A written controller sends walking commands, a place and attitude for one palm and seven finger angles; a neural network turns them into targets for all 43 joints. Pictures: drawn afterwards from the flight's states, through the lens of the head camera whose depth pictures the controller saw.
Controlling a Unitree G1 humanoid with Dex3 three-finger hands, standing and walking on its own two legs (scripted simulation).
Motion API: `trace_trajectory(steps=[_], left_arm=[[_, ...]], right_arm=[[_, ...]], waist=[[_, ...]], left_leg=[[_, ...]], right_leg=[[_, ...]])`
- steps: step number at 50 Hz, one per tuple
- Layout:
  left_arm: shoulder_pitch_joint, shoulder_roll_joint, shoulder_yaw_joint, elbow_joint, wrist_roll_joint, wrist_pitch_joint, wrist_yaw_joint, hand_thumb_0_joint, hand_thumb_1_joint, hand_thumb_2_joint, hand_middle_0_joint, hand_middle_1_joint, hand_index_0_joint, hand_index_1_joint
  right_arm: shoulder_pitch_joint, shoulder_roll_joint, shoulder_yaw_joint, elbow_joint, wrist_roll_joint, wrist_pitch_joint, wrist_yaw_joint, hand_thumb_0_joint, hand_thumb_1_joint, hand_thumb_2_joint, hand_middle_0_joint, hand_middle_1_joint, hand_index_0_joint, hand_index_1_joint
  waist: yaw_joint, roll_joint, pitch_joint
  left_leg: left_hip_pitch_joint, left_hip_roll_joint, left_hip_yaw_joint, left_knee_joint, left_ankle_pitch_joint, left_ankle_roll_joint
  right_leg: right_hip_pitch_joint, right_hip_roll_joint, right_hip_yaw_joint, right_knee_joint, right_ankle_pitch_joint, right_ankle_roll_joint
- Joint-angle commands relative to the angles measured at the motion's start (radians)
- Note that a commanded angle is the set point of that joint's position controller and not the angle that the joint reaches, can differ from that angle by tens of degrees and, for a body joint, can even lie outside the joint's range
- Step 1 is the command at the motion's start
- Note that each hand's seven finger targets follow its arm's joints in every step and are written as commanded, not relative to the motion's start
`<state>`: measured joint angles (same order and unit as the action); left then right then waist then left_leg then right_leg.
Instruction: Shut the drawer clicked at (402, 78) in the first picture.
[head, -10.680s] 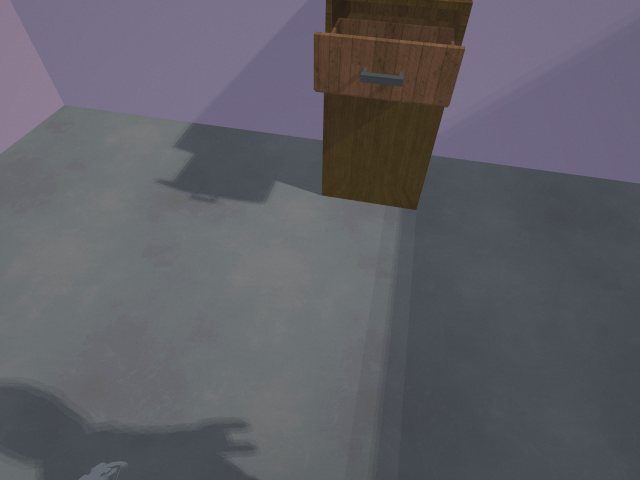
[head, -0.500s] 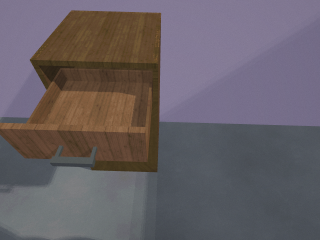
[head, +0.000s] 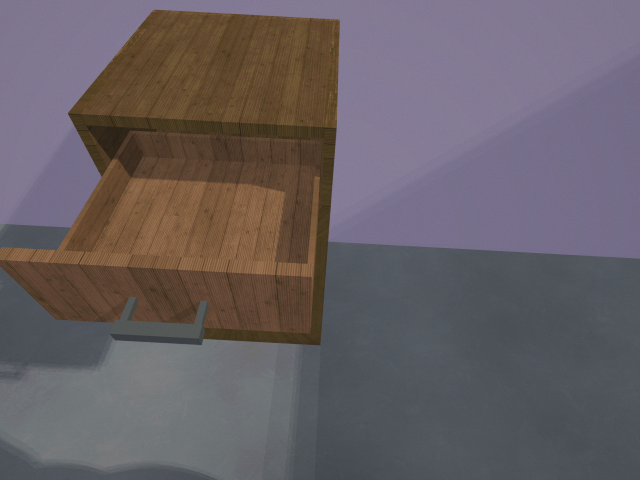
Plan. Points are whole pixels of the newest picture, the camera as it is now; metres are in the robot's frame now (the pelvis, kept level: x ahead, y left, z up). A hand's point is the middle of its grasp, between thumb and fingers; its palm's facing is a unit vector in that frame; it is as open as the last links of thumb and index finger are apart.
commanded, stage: come to a stop and stand still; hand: left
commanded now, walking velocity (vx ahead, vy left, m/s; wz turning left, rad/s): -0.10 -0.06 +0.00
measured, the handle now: (163, 319) +0.31 +0.24 -0.01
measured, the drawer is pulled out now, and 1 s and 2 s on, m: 0.28 0.28 0.28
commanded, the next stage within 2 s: look again from close up in 0.68 s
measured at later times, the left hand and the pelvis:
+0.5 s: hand out of the picture +0.00 +0.18 -0.17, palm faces -0.01 -0.97 -0.23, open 7.3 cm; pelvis -0.04 +0.00 +0.00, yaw -1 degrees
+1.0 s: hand out of the picture -0.05 +0.15 -0.17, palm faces +0.00 -0.98 -0.17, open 7.3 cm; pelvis -0.04 -0.01 +0.00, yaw -1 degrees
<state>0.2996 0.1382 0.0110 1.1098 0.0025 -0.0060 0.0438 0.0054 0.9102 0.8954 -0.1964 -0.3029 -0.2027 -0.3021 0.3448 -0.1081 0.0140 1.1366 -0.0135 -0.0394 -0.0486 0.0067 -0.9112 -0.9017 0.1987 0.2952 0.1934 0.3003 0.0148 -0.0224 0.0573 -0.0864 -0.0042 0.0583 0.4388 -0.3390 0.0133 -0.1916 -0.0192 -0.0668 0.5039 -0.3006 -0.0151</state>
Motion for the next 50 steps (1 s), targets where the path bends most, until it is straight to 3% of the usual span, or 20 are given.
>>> trace_trajectory(steps=[1,4,8,9,10,11,12,13,14,15,16,19,23,27,38,50], left_arm=[[0.069,0.074,0.016,-0.028,0.001,-0.012,0.001,0.000,0.900,0.900,-0.200,-0.300,-0.200,-0.300],[0.059,0.077,0.019,-0.034,0.002,-0.008,0.001,0.000,0.900,0.900,-0.200,-0.300,-0.200,-0.300],[0.049,0.079,0.013,-0.037,0.005,-0.009,-0.001,0.000,0.900,0.900,-0.200,-0.300,-0.200,-0.300],[0.113,0.141,0.018,-0.003,0.019,-0.026,0.037,0.000,0.900,0.900,-0.200,-0.300,-0.200,-0.300],[0.093,0.161,0.027,-0.055,0.011,-0.035,0.033,0.000,0.900,0.900,-0.200,-0.300,-0.200,-0.300],[0.038,0.175,0.022,-0.074,0.009,-0.041,0.024,0.000,0.900,0.900,-0.200,-0.300,-0.200,-0.300],[0.018,0.156,0.008,-0.085,0.008,-0.038,0.015,0.000,0.900,0.900,-0.200,-0.300,-0.200,-0.300],[-0.005,0.136,0.005,-0.093,0.006,-0.034,0.010,0.000,0.900,0.900,-0.200,-0.300,-0.200,-0.300],[-0.013,0.120,0.000,-0.099,0.004,-0.031,0.006,0.000,0.900,0.900,-0.200,-0.300,-0.200,-0.300],[-0.015,0.119,-0.002,-0.101,0.005,-0.022,0.003,0.000,0.900,0.900,-0.200,-0.300,-0.200,-0.300],[-0.008,0.123,-0.002,-0.104,0.007,-0.018,0.001,0.000,0.900,0.900,-0.200,-0.300,-0.200,-0.300],[-0.005,0.123,-0.008,-0.099,0.006,-0.013,-0.006,0.000,0.900,0.900,-0.200,-0.300,-0.200,-0.300],[-0.006,0.134,-0.008,-0.106,0.007,-0.012,-0.011,0.000,0.900,0.900,-0.200,-0.300,-0.200,-0.300],[0.005,0.133,-0.008,-0.099,0.006,-0.016,-0.013,0.000,0.900,0.900,-0.200,-0.300,-0.200,-0.300],[0.043,0.108,-0.013,-0.045,0.002,-0.027,-0.009,0.000,0.900,0.900,-0.200,-0.300,-0.200,-0.300],[0.066,0.082,-0.013,-0.009,0.003,-0.028,-0.005,0.000,0.900,0.900,-0.200,-0.300,-0.200,-0.300]], right_arm=[[0.089,-0.105,-0.024,-0.019,0.007,-0.003,-0.018,0.000,-0.900,-0.900,0.200,0.300,0.200,0.300],[0.067,-0.098,-0.029,-0.024,0.005,0.003,-0.018,0.000,-0.900,-0.900,0.200,0.300,0.200,0.300],[0.042,-0.091,-0.027,-0.017,0.004,0.005,-0.011,0.000,-0.900,-0.900,0.200,0.300,0.200,0.300],[-0.053,-0.178,-0.051,-0.092,0.020,0.006,0.005,0.000,-0.900,-0.900,0.200,0.300,0.200,0.300],[0.001,-0.120,-0.043,-0.129,0.011,0.010,0.014,0.000,-0.900,-0.900,0.200,0.300,0.200,0.300],[-0.010,-0.096,-0.036,-0.136,0.005,0.019,0.020,0.000,-0.900,-0.900,0.200,0.300,0.200,0.300],[0.007,-0.090,-0.033,-0.135,0.005,0.022,0.022,0.000,-0.900,-0.900,0.200,0.300,0.200,0.300],[0.039,-0.097,-0.031,-0.128,0.001,0.022,0.022,0.000,-0.900,-0.900,0.200,0.300,0.200,0.300],[0.051,-0.115,-0.029,-0.123,-0.002,0.018,0.021,0.000,-0.900,-0.900,0.200,0.300,0.200,0.300],[0.030,-0.126,-0.026,-0.128,-0.002,0.014,0.020,0.000,-0.900,-0.900,0.200,0.300,0.200,0.300],[0.010,-0.126,-0.025,-0.135,-0.003,0.012,0.020,0.000,-0.900,-0.900,0.200,0.300,0.200,0.300],[-0.007,-0.149,-0.019,-0.146,-0.002,0.015,0.023,0.000,-0.900,-0.900,0.200,0.300,0.200,0.300],[0.006,-0.157,-0.015,-0.134,-0.004,0.017,0.029,0.000,-0.900,-0.900,0.200,0.300,0.200,0.300],[0.018,-0.154,-0.011,-0.115,-0.004,0.014,0.030,0.000,-0.900,-0.900,0.200,0.300,0.200,0.300],[0.047,-0.129,-0.002,-0.038,0.002,0.005,0.024,0.000,-0.900,-0.900,0.200,0.300,0.200,0.300],[0.054,-0.098,-0.002,0.001,0.003,0.007,0.016,0.000,-0.900,-0.900,0.200,0.300,0.200,0.300]], waist=[[-0.007,0.051,-0.036],[-0.006,0.055,-0.045],[-0.005,0.013,-0.038],[0.014,-0.019,-0.063],[-0.021,-0.016,-0.129],[-0.031,-0.002,-0.128],[-0.042,-0.015,-0.098],[-0.053,-0.007,-0.075],[-0.049,0.022,-0.039],[-0.036,0.102,-0.005],[-0.021,0.126,0.016],[-0.020,0.019,0.060],[-0.023,0.024,0.074],[-0.023,0.018,0.057],[-0.018,0.024,0.006],[-0.017,0.029,0.024]], left_leg=[[0.012,0.143,-0.084,-0.036,0.787,0.024],[0.003,0.136,-0.077,-0.041,0.687,0.023],[-0.020,0.126,-0.077,-0.070,0.497,0.022],[-0.073,0.146,-0.027,0.171,0.643,-0.008],[-0.144,0.081,-0.048,0.132,0.200,-0.005],[-0.159,0.064,-0.023,0.071,0.026,-0.005],[-0.123,0.060,-0.033,0.040,0.024,-0.005],[-0.106,0.079,-0.060,0.014,0.098,0.005],[-0.116,0.106,-0.088,-0.011,0.182,0.018],[-0.142,0.121,-0.104,-0.039,0.216,0.024],[-0.162,0.130,-0.108,-0.058,0.234,0.028],[-0.191,0.111,-0.106,-0.091,0.061,0.028],[-0.192,0.097,-0.100,-0.123,-0.017,0.026],[-0.179,0.091,-0.096,-0.127,-0.002,0.025],[-0.129,0.100,-0.082,-0.111,0.131,0.019],[-0.114,0.101,-0.072,-0.107,0.153,0.013]], right_leg=[[0.055,-0.078,0.072,-0.003,0.465,-0.026],[0.054,-0.088,0.086,-0.007,0.482,-0.025],[0.057,-0.094,0.101,-0.042,0.436,-0.027],[0.047,-0.134,0.110,-0.039,0.801,0.003],[0.126,-0.184,0.172,-0.020,0.751,-0.044],[0.115,-0.211,0.186,-0.027,0.694,-0.073],[0.041,-0.189,0.174,-0.040,0.525,-0.077],[-0.004,-0.147,0.154,-0.041,0.367,-0.068],[-0.021,-0.107,0.135,-0.034,0.300,-0.057],[-0.023,-0.087,0.114,-0.032,0.223,-0.047],[-0.018,-0.073,0.109,-0.037,0.179,-0.042],[-0.036,-0.074,0.134,-0.096,0.055,-0.039],[-0.065,-0.075,0.153,-0.134,-0.039,-0.037],[-0.058,-0.078,0.155,-0.144,-0.033,-0.035],[0.001,-0.089,0.140,-0.122,0.140,-0.037],[0.001,-0.091,0.135,-0.126,0.187,-0.038]])
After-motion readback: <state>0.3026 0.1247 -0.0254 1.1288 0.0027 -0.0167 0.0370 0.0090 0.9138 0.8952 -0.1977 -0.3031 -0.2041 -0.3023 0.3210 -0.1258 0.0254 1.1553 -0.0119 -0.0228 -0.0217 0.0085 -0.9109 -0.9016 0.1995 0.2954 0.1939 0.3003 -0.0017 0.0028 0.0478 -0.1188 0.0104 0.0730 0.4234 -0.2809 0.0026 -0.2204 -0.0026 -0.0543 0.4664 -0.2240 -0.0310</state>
